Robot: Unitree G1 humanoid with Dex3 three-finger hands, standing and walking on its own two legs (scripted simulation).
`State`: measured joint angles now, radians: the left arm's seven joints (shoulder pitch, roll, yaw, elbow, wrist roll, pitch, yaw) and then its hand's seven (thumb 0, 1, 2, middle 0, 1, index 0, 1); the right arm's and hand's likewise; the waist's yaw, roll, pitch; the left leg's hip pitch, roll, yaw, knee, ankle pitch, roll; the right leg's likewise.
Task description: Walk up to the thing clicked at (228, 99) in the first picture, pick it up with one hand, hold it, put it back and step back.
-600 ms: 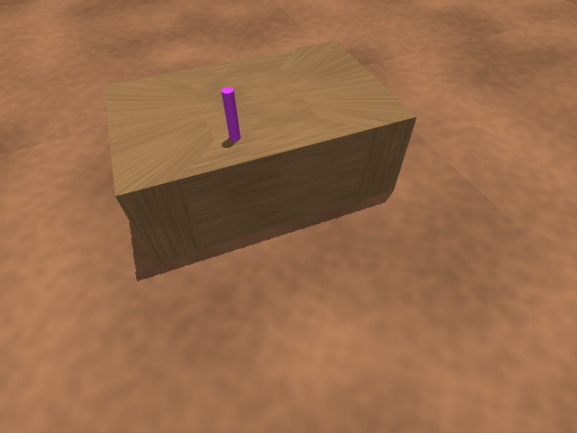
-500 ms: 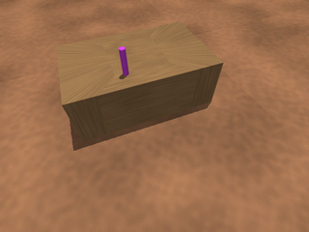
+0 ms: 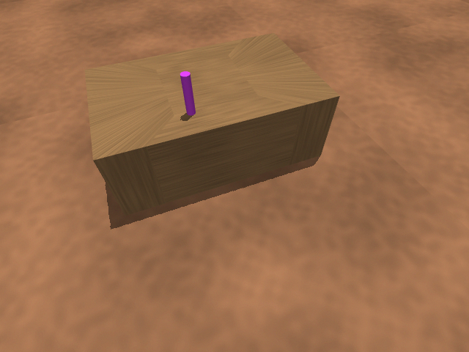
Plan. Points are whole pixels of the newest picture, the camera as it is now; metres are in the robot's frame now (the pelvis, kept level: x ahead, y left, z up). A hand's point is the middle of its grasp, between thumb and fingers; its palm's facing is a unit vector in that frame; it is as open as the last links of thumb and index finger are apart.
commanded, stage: stand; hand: right
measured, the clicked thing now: (188, 94) +1.13 +0.23 -0.26
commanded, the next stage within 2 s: walk up in 0.52 s
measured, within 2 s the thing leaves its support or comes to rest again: neither
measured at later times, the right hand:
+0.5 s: hand out of the picture +0.08 -0.25 -0.16, palm faces -0.01 +0.94 -0.34, open 7.4 cm
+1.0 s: hand (314, 326) +0.19 -0.14 -0.15, palm faces -0.15 +0.91 -0.38, open 7.4 cm
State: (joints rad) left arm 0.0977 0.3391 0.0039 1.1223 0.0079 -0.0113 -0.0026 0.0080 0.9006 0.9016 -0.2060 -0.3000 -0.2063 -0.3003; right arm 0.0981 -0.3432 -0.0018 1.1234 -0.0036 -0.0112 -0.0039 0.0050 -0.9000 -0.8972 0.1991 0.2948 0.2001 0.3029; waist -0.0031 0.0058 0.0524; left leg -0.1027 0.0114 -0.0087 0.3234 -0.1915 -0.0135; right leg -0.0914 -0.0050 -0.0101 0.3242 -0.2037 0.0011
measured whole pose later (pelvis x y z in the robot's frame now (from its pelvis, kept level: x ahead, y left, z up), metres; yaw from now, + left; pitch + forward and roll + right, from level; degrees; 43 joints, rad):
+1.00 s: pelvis +0.09 +0.13 -0.03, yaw +13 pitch -4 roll -2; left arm 0.22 0.47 0.07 0.96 0.02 -0.03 -0.03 0.01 0.90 0.90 -0.20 -0.30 -0.20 -0.30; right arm 0.27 -0.39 -0.10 0.90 -0.01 -0.01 0.08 0.00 -0.90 -0.90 0.20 0.29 0.20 0.30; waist -0.04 -0.03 0.11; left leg -0.35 0.05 0.03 0.70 -0.29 0.02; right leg -0.33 -0.10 -0.01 1.15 -0.49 -0.04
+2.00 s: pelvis +0.42 +0.29 -0.01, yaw +25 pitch -3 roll -1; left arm 0.32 0.43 0.04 0.83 0.00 -0.05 -0.04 0.01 0.90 0.90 -0.21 -0.30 -0.21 -0.30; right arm 0.28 -0.36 -0.04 0.80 0.01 -0.07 0.05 0.00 -0.90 -0.90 0.20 0.30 0.20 0.30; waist 0.00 -0.04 0.09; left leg -0.24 -0.01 0.04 0.53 -0.23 0.05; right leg -0.46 -0.09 0.01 1.08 -0.35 -0.03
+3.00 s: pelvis +0.53 +0.33 -0.01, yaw +23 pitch -3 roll +0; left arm 0.19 0.36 0.01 1.11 0.00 0.01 -0.03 0.01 0.90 0.90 -0.21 -0.30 -0.21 -0.30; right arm 0.11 -0.36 0.00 1.06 0.00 -0.02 0.00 0.01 -0.90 -0.90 0.20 0.30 0.20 0.30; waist 0.03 -0.01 0.06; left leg -0.20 0.03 0.02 0.48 -0.23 -0.01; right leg -0.22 -0.02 -0.03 0.45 -0.17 0.01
